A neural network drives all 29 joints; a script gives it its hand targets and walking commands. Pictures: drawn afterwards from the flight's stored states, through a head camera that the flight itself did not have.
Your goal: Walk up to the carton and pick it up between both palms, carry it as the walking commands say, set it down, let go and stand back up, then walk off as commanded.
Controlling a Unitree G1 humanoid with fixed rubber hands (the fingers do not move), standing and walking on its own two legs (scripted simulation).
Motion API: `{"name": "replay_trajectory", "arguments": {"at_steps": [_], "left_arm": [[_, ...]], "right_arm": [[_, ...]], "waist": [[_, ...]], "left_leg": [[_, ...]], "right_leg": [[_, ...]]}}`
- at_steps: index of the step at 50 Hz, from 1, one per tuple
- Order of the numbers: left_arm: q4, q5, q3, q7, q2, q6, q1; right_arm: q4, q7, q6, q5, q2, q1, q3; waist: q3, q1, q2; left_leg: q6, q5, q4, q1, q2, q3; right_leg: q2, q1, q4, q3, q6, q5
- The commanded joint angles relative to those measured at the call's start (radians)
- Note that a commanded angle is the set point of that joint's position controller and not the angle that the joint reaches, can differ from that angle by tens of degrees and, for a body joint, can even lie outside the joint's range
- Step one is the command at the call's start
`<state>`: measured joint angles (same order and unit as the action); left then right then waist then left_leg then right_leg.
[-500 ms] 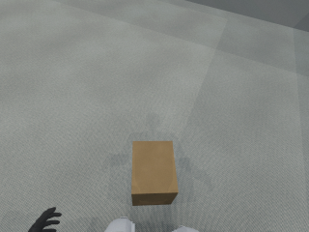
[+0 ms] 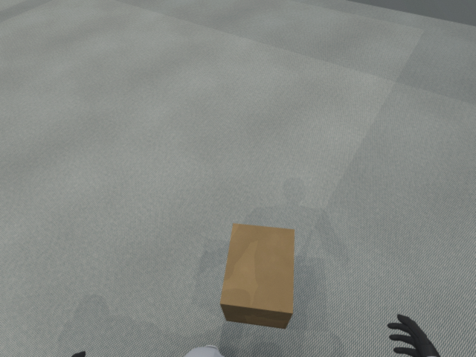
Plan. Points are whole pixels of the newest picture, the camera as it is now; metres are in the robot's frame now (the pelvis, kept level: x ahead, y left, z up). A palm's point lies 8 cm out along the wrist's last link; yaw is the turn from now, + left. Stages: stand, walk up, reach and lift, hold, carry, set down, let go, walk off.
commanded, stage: walk up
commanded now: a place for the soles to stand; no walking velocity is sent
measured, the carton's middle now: (259, 276) +0.45 -0.01 -0.62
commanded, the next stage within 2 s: stand in 1.38 s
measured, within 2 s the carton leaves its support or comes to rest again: neither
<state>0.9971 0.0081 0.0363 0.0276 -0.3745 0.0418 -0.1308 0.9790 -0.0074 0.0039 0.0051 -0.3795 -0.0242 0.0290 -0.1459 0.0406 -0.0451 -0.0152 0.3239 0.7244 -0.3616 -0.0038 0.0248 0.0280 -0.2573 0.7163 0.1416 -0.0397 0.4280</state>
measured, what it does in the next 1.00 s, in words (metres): shifts its weight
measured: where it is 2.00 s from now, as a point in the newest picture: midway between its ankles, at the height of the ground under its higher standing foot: outside the picture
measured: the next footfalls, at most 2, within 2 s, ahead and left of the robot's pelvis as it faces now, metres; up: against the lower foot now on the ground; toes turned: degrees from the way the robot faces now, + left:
none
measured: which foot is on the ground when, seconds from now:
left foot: down 0.00-1.00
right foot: down 0.00-1.00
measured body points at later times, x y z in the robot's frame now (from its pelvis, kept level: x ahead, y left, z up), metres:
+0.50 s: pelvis -0.01 +0.04 +0.02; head +0.00 +0.06 +0.47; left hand +0.10 +0.34 -0.11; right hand +0.10 -0.26 -0.10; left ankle +0.03 +0.13 -0.72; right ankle -0.02 -0.08 -0.72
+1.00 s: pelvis +0.00 +0.05 +0.03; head +0.01 +0.06 +0.48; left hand +0.07 +0.35 -0.11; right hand +0.11 -0.24 -0.10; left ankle +0.03 +0.13 -0.72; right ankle -0.02 -0.08 -0.72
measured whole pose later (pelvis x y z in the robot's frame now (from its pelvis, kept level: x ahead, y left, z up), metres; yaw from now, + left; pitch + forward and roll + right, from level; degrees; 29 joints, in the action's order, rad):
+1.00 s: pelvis +0.00 +0.05 +0.03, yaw +1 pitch -2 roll -1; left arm 1.11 0.01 0.02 0.00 -0.34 0.02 -0.11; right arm 1.09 0.00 -0.01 -0.02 -0.32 0.07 0.02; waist -0.05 0.01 0.00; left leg -0.06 0.16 0.41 -0.22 -0.06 0.01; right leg 0.07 -0.11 0.38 0.14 0.04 0.24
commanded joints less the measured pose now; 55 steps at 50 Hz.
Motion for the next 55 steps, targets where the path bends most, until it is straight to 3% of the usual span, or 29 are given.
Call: {"name": "replay_trajectory", "arguments": {"at_steps": [1, 3, 4, 7, 9, 11, 12, 15, 18, 19, 22, 24, 26, 27, 28, 30, 31, 33, 34, 37, 38, 42, 46, 47, 49, 51, 53, 54, 55], "left_arm": [[-0.062, 0.001, 0.044, 0.017, -0.24, 0.015, 0.013], [-0.046, -0.007, 0.038, 0.019, -0.226, 0.013, 0.034], [-0.041, -0.002, 0.038, 0.02, -0.235, 0.015, 0.035], [-0.051, 0.002, 0.042, 0.01, -0.237, 0.007, 0.073], [-0.052, 0.0, 0.041, 0.003, -0.238, 0.007, 0.085], [-0.047, 0.001, 0.034, -0.003, -0.226, 0.004, 0.073], [-0.041, 0.001, 0.036, -0.006, -0.226, -0.002, 0.099], [-0.013, -0.008, 0.019, -0.01, -0.192, -0.005, 0.092], [-0.007, 0.006, 0.027, -0.02, -0.192, -0.008, 0.063], [0.006, 0.008, 0.025, -0.021, -0.191, -0.006, 0.074], [0.013, -0.002, 0.029, -0.021, -0.196, -0.001, 0.093], [0.019, 0.004, 0.021, -0.021, -0.192, -0.006, 0.086], [0.032, -0.003, 0.021, -0.025, -0.181, -0.012, 0.07], [0.033, -0.001, 0.024, -0.025, -0.183, -0.011, 0.092], [0.033, 0.004, 0.021, -0.028, -0.177, -0.012, 0.073], [0.045, 0.002, 0.021, -0.025, -0.168, -0.011, 0.085], [0.049, 0.0, 0.021, -0.027, -0.179, -0.009, 0.075], [0.061, 0.002, 0.019, -0.024, -0.184, -0.008, 0.042], [0.05, 0.005, 0.023, -0.021, -0.195, -0.004, 0.055], [0.034, 0.0, 0.016, -0.02, -0.165, -0.005, 0.08], [0.046, 0.002, 0.015, -0.019, -0.158, -0.004, 0.083], [0.046, -0.003, 0.022, -0.016, -0.181, 0.002, 0.061], [0.057, -0.005, 0.018, -0.015, -0.167, -0.006, 0.041], [0.045, -0.001, 0.019, -0.016, -0.18, -0.007, 0.062], [0.054, -0.003, 0.021, -0.02, -0.168, -0.009, 0.037], [0.05, 0.002, 0.024, -0.014, -0.168, -0.009, 0.064], [0.053, 0.005, 0.024, -0.018, -0.167, -0.007, 0.062], [0.056, 0.005, 0.021, -0.013, -0.167, -0.003, 0.06], [0.039, 0.005, 0.03, -0.012, -0.184, 0.002, 0.063]], "right_arm": [[-0.036, -0.003, -0.01, -0.007, -0.197, 0.009, 0.05], [-0.037, 0.005, -0.008, -0.003, -0.208, -0.037, 0.048], [-0.033, 0.003, -0.004, -0.003, -0.178, -0.029, 0.039], [-0.013, 0.007, 0.0, -0.011, -0.192, -0.039, 0.043], [-0.017, 0.008, -0.005, -0.015, -0.194, -0.025, 0.034], [-0.008, 0.009, -0.012, -0.019, -0.21, -0.038, 0.044], [0.012, 0.007, -0.014, -0.016, -0.225, -0.001, 0.044], [0.025, 0.002, -0.022, -0.021, -0.219, -0.023, 0.036], [0.007, 0.007, -0.025, -0.022, -0.195, -0.062, 0.027], [0.028, 0.005, -0.027, -0.027, -0.195, -0.058, 0.024], [0.043, 0.007, -0.031, -0.029, -0.199, 0.005, 0.028], [0.046, 0.007, -0.032, -0.027, -0.189, -0.009, 0.028], [0.038, 0.005, -0.034, -0.031, -0.203, -0.017, 0.027], [0.051, 0.008, -0.032, -0.027, -0.197, -0.02, 0.027], [0.039, 0.003, -0.035, -0.027, -0.188, -0.003, 0.02], [0.047, 0.005, -0.038, -0.029, -0.187, 0.001, 0.023], [0.062, 0.005, -0.039, -0.037, -0.182, 0.029, 0.027], [0.039, 0.003, -0.039, -0.025, -0.182, -0.007, 0.025], [0.045, 0.004, -0.038, -0.019, -0.185, 0.001, 0.029], [0.05, 0.004, -0.04, -0.026, -0.177, 0.035, 0.028], [0.056, 0.006, -0.039, -0.028, -0.171, 0.025, 0.03], [0.053, 0.005, -0.041, -0.023, -0.156, 0.051, 0.029], [0.054, 0.002, -0.04, -0.024, -0.174, 0.03, 0.03], [0.05, 0.003, -0.035, -0.023, -0.174, 0.033, 0.034], [0.043, 0.003, -0.038, -0.019, -0.176, 0.033, 0.033], [0.045, 0.001, -0.035, -0.025, -0.181, 0.019, 0.031], [0.047, 0.003, -0.041, -0.022, -0.168, 0.051, 0.026], [0.055, 0.003, -0.044, -0.025, -0.152, 0.037, 0.029], [0.044, 0.001, -0.043, -0.02, -0.173, 0.046, 0.031]], "waist": [[0.253, -0.023, 0.147], [0.225, -0.019, 0.128], [0.247, -0.018, 0.185], [0.227, -0.022, 0.141], [0.241, -0.039, 0.146], [0.251, -0.039, 0.058], [0.272, -0.052, 0.071], [0.228, -0.029, -0.048], [0.172, -0.019, -0.009], [0.166, -0.015, -0.042], [0.202, -0.035, -0.027], [0.162, -0.026, -0.017], [0.152, -0.028, -0.062], [0.174, -0.036, -0.036], [0.147, -0.016, -0.013], [0.123, -0.03, -0.003], [0.167, -0.036, -0.041], [0.122, -0.009, 0.012], [0.159, -0.027, 0.052], [0.173, -0.044, 0.021], [0.162, -0.051, -0.034], [0.226, -0.038, 0.009], [0.172, -0.029, 0.02], [0.162, -0.048, 0.011], [0.215, -0.031, -0.031], [0.141, -0.035, 0.049], [0.175, -0.045, 0.066], [0.177, -0.026, 0.017], [0.217, -0.034, 0.062]], "left_leg": [[-0.049, -0.344, -0.094, 0.095, 0.062, 0.012], [-0.06, -0.371, -0.103, 0.129, 0.076, 0.038], [-0.066, -0.394, -0.102, 0.119, 0.074, 0.027], [-0.045, -0.289, -0.144, 0.121, 0.062, 0.02], [-0.05, -0.353, -0.178, 0.15, 0.079, 0.054], [-0.061, -0.355, -0.205, 0.185, 0.098, 0.076], [-0.1, -0.326, -0.24, 0.182, 0.114, 0.135], [-0.093, -0.208, -0.321, 0.096, 0.132, 0.187], [-0.077, -0.071, -0.372, 0.045, 0.141, 0.218], [-0.075, -0.119, -0.356, 0.034, 0.128, 0.206], [-0.059, -0.205, -0.372, 0.116, 0.127, 0.177], [-0.049, -0.134, -0.414, 0.097, 0.133, 0.198], [-0.046, 0.004, -0.447, 0.056, 0.128, 0.228], [-0.034, 0.027, -0.48, 0.072, 0.136, 0.246], [-0.046, 0.004, -0.471, 0.065, 0.129, 0.217], [-0.03, -0.103, -0.457, 0.088, 0.133, 0.202], [-0.036, -0.121, -0.458, 0.099, 0.129, 0.189], [-0.028, -0.167, -0.415, 0.108, 0.112, 0.179], [-0.022, -0.211, -0.405, 0.142, 0.12, 0.169], [-0.025, -0.177, -0.425, 0.143, 0.123, 0.176], [-0.026, -0.181, -0.448, 0.151, 0.131, 0.165], [-0.023, -0.308, -0.405, 0.182, 0.119, 0.148], [-0.025, -0.258, -0.425, 0.166, 0.126, 0.172], [-0.016, -0.203, -0.451, 0.149, 0.129, 0.199], [-0.027, -0.162, -0.442, 0.154, 0.124, 0.194], [-0.03, -0.15, -0.448, 0.111, 0.118, 0.193], [-0.026, -0.25, -0.429, 0.159, 0.122, 0.189], [-0.018, -0.304, -0.428, 0.179, 0.115, 0.166], [-0.025, -0.403, -0.393, 0.208, 0.121, 0.154]], "right_leg": [[0.227, 0.174, -0.173, -0.201, 0.029, -0.764], [0.188, 0.113, -0.221, -0.166, 0.08, -0.711], [0.185, 0.152, -0.223, -0.147, 0.068, -0.705], [0.218, 0.126, -0.303, -0.168, 0.008, -0.45], [0.191, 0.094, -0.272, -0.127, 0.0, -0.389], [0.155, 0.089, -0.264, -0.123, 0.009, -0.295], [0.115, 0.097, -0.232, -0.111, 0.015, -0.24], [0.104, 0.127, -0.278, -0.13, 0.014, -0.077], [0.091, 0.129, -0.321, -0.117, 0.012, -0.038], [0.098, 0.139, -0.337, -0.131, 0.006, -0.07], [0.103, 0.153, -0.331, -0.116, 0.013, -0.142], [0.086, 0.133, -0.344, -0.098, 0.022, -0.131], [0.08, 0.137, -0.356, -0.107, 0.015, -0.092], [0.082, 0.173, -0.354, -0.112, 0.013, -0.111], [0.083, 0.163, -0.358, -0.118, 0.018, -0.141], [0.095, 0.139, -0.388, -0.11, 0.011, -0.168], [0.093, 0.173, -0.368, -0.097, 0.021, -0.174], [0.099, 0.145, -0.404, -0.121, 0.018, -0.194], [0.11, 0.153, -0.41, -0.108, 0.02, -0.21], [0.107, 0.153, -0.417, -0.114, 0.019, -0.184], [0.117, 0.121, -0.405, -0.115, 0.015, -0.184], [0.13, 0.189, -0.397, -0.1, 0.018, -0.205], [0.12, 0.144, -0.395, -0.109, 0.022, -0.201], [0.108, 0.141, -0.386, -0.106, 0.019, -0.176], [0.106, 0.175, -0.381, -0.103, 0.02, -0.187], [0.106, 0.146, -0.398, -0.097, 0.018, -0.173], [0.121, 0.157, -0.404, -0.101, 0.018, -0.198], [0.123, 0.161, -0.418, -0.111, 0.02, -0.225], [0.134, 0.168, -0.403, -0.118, 0.015, -0.301]]}}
